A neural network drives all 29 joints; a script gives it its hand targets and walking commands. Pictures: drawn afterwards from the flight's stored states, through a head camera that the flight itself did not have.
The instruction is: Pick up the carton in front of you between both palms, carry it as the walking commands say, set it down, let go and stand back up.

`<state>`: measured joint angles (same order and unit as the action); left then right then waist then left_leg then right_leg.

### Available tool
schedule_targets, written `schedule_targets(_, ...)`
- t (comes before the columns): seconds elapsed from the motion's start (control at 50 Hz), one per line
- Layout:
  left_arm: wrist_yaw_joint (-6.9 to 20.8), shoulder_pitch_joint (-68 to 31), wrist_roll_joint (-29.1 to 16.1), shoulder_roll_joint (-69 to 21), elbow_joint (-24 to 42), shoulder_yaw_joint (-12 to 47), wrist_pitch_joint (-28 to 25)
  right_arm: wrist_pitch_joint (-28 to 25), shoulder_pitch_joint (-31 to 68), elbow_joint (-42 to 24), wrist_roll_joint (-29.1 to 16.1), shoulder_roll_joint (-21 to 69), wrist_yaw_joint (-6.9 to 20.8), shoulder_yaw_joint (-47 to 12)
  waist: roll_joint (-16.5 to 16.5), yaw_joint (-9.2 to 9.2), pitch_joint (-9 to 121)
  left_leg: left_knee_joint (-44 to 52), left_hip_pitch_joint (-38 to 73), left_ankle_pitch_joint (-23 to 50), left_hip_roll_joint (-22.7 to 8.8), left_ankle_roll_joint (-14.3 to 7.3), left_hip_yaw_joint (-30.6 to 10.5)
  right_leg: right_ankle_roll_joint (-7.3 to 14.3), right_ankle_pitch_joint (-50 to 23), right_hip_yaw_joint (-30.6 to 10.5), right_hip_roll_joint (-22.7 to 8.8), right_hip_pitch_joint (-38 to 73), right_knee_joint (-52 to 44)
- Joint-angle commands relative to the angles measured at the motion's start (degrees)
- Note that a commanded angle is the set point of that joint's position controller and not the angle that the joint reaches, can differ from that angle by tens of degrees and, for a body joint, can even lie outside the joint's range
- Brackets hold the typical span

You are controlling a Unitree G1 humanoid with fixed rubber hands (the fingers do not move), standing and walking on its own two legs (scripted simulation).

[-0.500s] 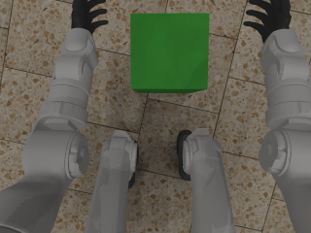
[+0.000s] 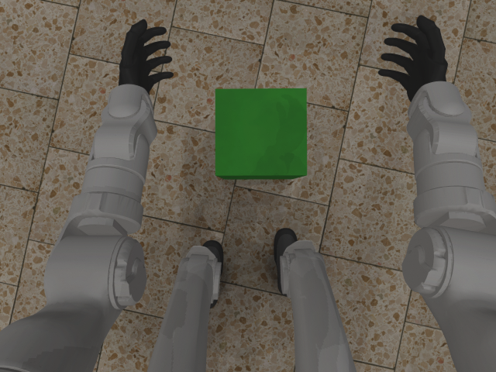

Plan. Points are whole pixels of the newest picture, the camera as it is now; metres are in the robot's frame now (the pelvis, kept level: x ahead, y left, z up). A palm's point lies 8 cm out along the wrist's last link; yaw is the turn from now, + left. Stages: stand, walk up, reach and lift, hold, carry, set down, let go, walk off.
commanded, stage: let go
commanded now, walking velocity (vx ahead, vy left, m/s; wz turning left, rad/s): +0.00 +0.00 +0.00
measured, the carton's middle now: (259, 140) +0.49 -0.04 -0.50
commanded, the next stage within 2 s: stand in 1.28 s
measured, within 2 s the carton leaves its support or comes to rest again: neither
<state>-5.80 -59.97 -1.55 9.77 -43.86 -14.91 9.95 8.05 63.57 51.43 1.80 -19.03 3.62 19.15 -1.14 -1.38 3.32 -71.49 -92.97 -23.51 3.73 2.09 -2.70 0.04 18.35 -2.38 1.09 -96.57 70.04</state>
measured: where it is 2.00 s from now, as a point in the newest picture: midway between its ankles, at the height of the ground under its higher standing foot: (248, 279)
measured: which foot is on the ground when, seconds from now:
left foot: down 0.00-1.00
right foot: down 0.00-1.00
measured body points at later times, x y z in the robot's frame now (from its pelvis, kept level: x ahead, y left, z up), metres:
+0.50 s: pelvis +0.07 -0.01 +0.11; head +0.26 -0.02 +0.52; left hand +0.40 +0.18 +0.00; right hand +0.37 -0.26 +0.00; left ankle +0.06 +0.13 -0.59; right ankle +0.09 -0.11 -0.59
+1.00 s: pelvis +0.10 +0.01 +0.15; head +0.13 +0.01 +0.60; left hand +0.29 +0.24 +0.08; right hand +0.26 -0.23 +0.08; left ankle +0.06 +0.13 -0.59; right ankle +0.09 -0.11 -0.59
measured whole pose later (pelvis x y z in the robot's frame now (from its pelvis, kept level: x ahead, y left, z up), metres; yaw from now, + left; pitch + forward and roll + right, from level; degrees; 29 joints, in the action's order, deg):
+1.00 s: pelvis +0.10 +0.01 +0.15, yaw -2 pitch -1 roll -1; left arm 3.7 12.6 -0.5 12.3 -25.6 -1.8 4.1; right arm 5.2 -13.5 25.2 0.6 -11.2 3.9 4.0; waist -0.8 0.1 -3.1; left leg -24.7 -6.8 -17.3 1.1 -0.5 -3.7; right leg -0.4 13.1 -2.4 1.3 -9.9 23.6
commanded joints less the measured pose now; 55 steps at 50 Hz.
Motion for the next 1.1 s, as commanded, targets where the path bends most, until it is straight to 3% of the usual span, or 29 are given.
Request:
schedule_targets(0.0, -0.3, -8.9, 4.0, 5.0, 5.6, -1.8, -1.7, -2.2, 9.8, -6.7, 3.7, -7.9, 0.7, 3.7, 1.6, -2.1, 55.9, 10.9, 25.5, 15.2, 0.9, 2.2, 4.9, -0.8, -20.1, 4.0, 2.0, 43.7, -7.3)
schedule_targets(0.06, -0.3, -0.2, 6.2, 1.8, 5.1, -1.5, -1.6, -0.9, 2.7, -4.1, 4.3, -2.2, 2.2, -0.7, 2.9, 0.9, 52.8, 14.4, 26.6, 17.5, 1.7, 2.3, 6.6, -0.9, -22.6, 3.8, 2.2, 50.7, -9.5)
schedule_targets(0.1, 0.6, 2.4, 4.8, 0.7, 5.8, 1.8, -1.4, -1.5, -3.9, -5.0, 5.0, -4.8, 2.1, 1.0, 3.0, -5.21, 53.7, 17.1, 26.1, 12.9, 1.4, 1.3, 5.9, -1.1, -24.6, 4.1, 1.6, 58.0, -12.4)
schedule_targets(0.12, 0.7, 5.4, 7.7, 1.9, 7.2, -0.6, -1.9, -1.8, -4.7, -10.9, 4.5, -2.8, 1.8, -0.1, 3.0, 0.76, 54.3, 16.6, 31.6, 17.5, 2.3, 0.8, 5.8, -1.0, -24.9, 2.9, 1.4, 57.1, -13.6)
schedule_targets(0.18, 0.9, 13.6, 7.4, 0.6, 11.5, 1.8, -3.8, -2.8, -13.9, -13.4, 5.6, -2.7, 1.6, -2.4, 4.9, -1.94, 50.1, 19.8, 31.7, 17.7, 1.5, 0.5, 5.1, -1.2, -28.5, 2.3, 0.7, 63.6, -16.2)
schedule_targets(0.22, 0.8, 12.7, 9.2, 5.1, 13.4, 0.0, -4.4, -3.5, -11.6, -16.0, 3.7, -3.8, 1.7, -2.2, 4.5, 1.48, 46.8, 21.7, 28.8, 18.6, 1.4, 0.1, 4.9, -1.1, -29.6, 1.1, 0.4, 64.1, -16.7)
schedule_targets(0.24, 1.5, 20.0, 6.7, 0.3, 10.6, 3.5, -4.6, -3.9, -16.4, -18.5, 3.2, -2.9, 1.2, -2.8, 4.9, -1.76, 48.2, 23.1, 29.1, 17.0, 1.5, 0.2, 4.9, -0.7, -37.8, -1.1, -0.3, 72.9, -18.6)
schedule_targets(0.28, 2.8, 23.6, 5.6, 0.3, 20.2, 5.2, -6.6, -4.7, -25.7, -21.4, 1.2, 0.1, 1.0, -4.5, 4.3, -1.85, 53.9, 22.9, 36.1, 21.1, 1.9, -0.2, 4.0, -0.9, -39.3, -0.4, 0.4, 79.0, -17.6)
schedule_targets(0.34, 3.3, 32.9, 6.0, 1.2, 10.6, 5.3, -6.7, -6.0, -30.3, -21.3, 1.0, 1.3, 1.5, -5.9, 4.3, -0.4, 45.1, 27.2, 40.4, 22.8, 0.8, -0.6, 4.0, -1.0, -35.8, -0.4, 0.4, 75.0, -23.0)
schedule_targets(0.36, 3.7, 32.8, 4.2, 2.2, 14.8, 5.4, -7.6, -6.2, -35.5, -22.1, 2.6, -0.8, 1.0, -5.2, 7.8, -4.15, 44.7, 27.5, 38.6, 19.6, 1.0, -0.2, 3.6, -1.2, -40.7, -1.4, -0.2, 77.5, -22.8)
schedule_targets(0.38, 3.9, 32.2, 4.0, 1.0, 15.4, 5.3, -8.4, -6.7, -36.8, -18.5, 0.5, 0.0, 1.1, -5.6, 2.6, 0.55, 40.9, 29.1, 37.9, 20.1, 1.1, 0.1, 4.5, -0.3, -38.2, -1.2, -0.5, 77.5, -24.0)
schedule_targets(0.44, 5.0, 42.0, 4.6, 2.9, 14.8, 6.7, -9.9, -8.0, -45.3, -23.2, 1.2, 1.2, 0.9, -6.4, 5.9, -2.33, 37.2, 33.2, 47.4, 19.5, -0.4, -0.3, 2.2, -1.6, -31.3, 0.5, 0.6, 79.4, -27.6)
schedule_targets(0.46, 4.9, 42.7, 4.9, 0.7, 11.8, 6.0, -9.7, -8.4, -45.5, -20.0, -1.6, 2.8, 1.0, -9.2, 0.3, 2.16, 31.7, 33.3, 46.9, 19.1, 0.4, -0.2, 3.5, -0.6, -27.2, 0.4, 0.0, 75.7, -29.8)
schedule_targets(0.48, 5.4, 44.4, 3.4, 2.0, 15.2, 7.2, -10.4, -8.8, -47.0, -24.5, -0.7, 1.9, 0.7, -8.9, 3.3, -2.05, 32.0, 33.8, 50.0, 17.9, -0.3, -0.2, 2.7, -0.9, -29.3, -0.3, 0.0, 79.2, -30.0)
schedule_targets(0.52, 5.6, 49.7, 4.8, 1.2, 16.2, 5.8, -10.7, -8.7, -52.9, -20.7, -0.8, 0.6, 0.6, -10.1, 1.3, 1.02, 26.9, 36.8, 50.3, 16.7, -0.1, -0.2, 2.8, -0.3, -24.8, -0.9, -0.1, 80.0, -32.5)
schedule_targets(0.56, 5.9, 52.4, 4.1, 4.0, 19.0, 7.2, -11.2, -9.6, -56.5, -26.8, 0.3, 0.1, 0.2, -8.2, 4.7, -2.28, 28.7, 37.3, 58.9, 20.2, -0.8, -0.5, 1.9, -1.0, -26.2, 0.8, 1.0, 83.2, -33.2)
schedule_targets(0.64, 6.8, 60.5, 3.2, 3.7, 20.9, 8.1, -12.0, -9.6, -62.9, -27.5, -2.9, 3.9, 0.1, -12.4, -2.1, 2.46, 17.5, 42.1, 60.2, 18.9, -0.2, -0.2, 2.7, -0.9, -23.4, 1.2, 1.2, 87.5, -36.6)
schedule_targets(0.68, 7.1, 61.6, 4.0, 6.6, 20.3, 7.6, -11.8, -9.9, -69.5, -28.7, -0.7, 1.7, -0.3, -10.1, 1.8, -1.34, 17.0, 44.3, 70.1, 25.7, -1.3, -0.6, 0.8, -1.0, -28.0, 1.8, 1.5, 86.6, -39.3)
schedule_targets(0.76, 8.2, 69.3, 1.1, 5.8, 21.9, 9.9, -11.7, -8.9, -71.9, -30.2, -0.6, 1.5, -0.1, -12.8, -2.1, 2.75, 9.4, 49.6, 71.4, 22.7, -1.3, 0.2, 2.1, -0.7, -23.5, 1.8, 2.4, 97.3, -43.6)
schedule_targets(0.78, 8.4, 69.3, 1.0, 6.8, 23.3, 10.5, -11.3, -8.3, -74.7, -32.3, -2.3, 3.3, 0.3, -13.0, 2.8, -0.44, 8.0, 50.2, 75.7, 23.6, -1.6, -0.8, 1.0, -1.1, -26.1, 1.7, 2.8, 94.4, -43.6)
schedule_targets(0.8, 8.3, 66.1, 2.9, 7.8, 24.1, 8.1, -10.7, -8.7, -72.3, -31.8, -2.2, 2.1, 0.4, -13.6, -1.1, 3.5, 11.2, 49.9, 78.6, 29.6, -2.0, 0.0, 0.6, -0.8, -26.1, 1.2, 1.5, 96.0, -45.9)
schedule_targets(0.82, 8.9, 69.0, -0.2, 3.6, 23.0, 12.9, -10.3, -7.7, -76.4, -30.3, -0.1, 2.4, 0.0, -13.6, 5.1, -1.26, 5.1, 51.0, 78.0, 26.6, -2.3, -0.9, 0.5, -1.1, -25.0, 2.1, 2.9, 93.6, -45.4)
schedule_targets(0.84, 9.3, 70.1, 1.4, 7.2, 20.7, 11.5, -10.0, -7.4, -78.1, -29.9, -2.4, 1.6, -0.5, -13.3, -4.0, -0.54, -0.7, 51.7, 75.6, 24.8, -2.5, 0.0, 0.9, -1.3, -22.1, 1.6, 2.5, 92.7, -45.9)
schedule_targets(0.86, 9.6, 68.4, 0.1, 6.8, 22.9, 11.6, -9.0, -6.1, -75.8, -32.0, -1.8, 4.4, 0.2, -13.3, 2.8, -0.45, 1.0, 52.5, 79.7, 18.2, -1.6, -0.9, 1.7, -1.8, -19.1, 3.1, 3.3, 94.2, -46.3)
schedule_targets(0.88, 9.3, 70.5, 0.7, 4.1, 24.1, 12.4, -8.0, -5.5, -73.8, -30.2, -2.1, 2.7, 0.3, -15.4, -3.6, 4.04, -0.9, 53.9, 74.0, 16.3, -1.5, 0.1, 2.2, -0.8, -15.9, 2.8, 2.3, 97.3, -47.3)
schedule_targets(0.96, 9.7, 71.1, 1.1, 8.2, 22.7, 11.3, -5.7, -3.3, -75.6, -31.9, -0.2, 2.3, -0.2, -11.4, 2.0, 0.0, -6.8, 52.9, 75.1, 15.2, -2.0, -1.1, 1.9, -0.9, -16.7, 1.8, 2.1, 97.5, -47.7)
schedule_targets(1.02, 9.0, 71.9, 1.7, 6.4, 22.1, 12.7, -4.5, -1.9, -74.7, -30.2, -1.8, 4.2, 0.6, -15.0, -4.5, 4.13, -5.6, 52.3, 78.5, 20.1, -1.7, -0.4, 2.1, -0.4, -16.4, 2.2, 2.3, 97.9, -47.0)
schedule_targets(1.04, 9.3, 67.7, 1.5, 8.4, 26.0, 12.0, -4.9, -2.3, -73.5, -32.2, 0.9, 1.4, 0.3, -12.5, 3.3, -0.65, -4.7, 51.8, 79.4, 18.7, -2.1, -1.2, 1.9, -1.2, -18.4, 2.4, 2.8, 97.4, -47.1)
schedule_targets(1.08, 9.6, 71.7, 0.7, 5.2, 25.5, 13.0, -4.7, -0.9, -75.2, -32.5, -1.9, 3.5, 0.7, -14.8, -0.3, 3.57, -2.7, 51.7, 78.7, 22.8, -1.7, -0.6, 1.9, -1.2, -20.8, 2.0, 3.5, 99.8, -45.1)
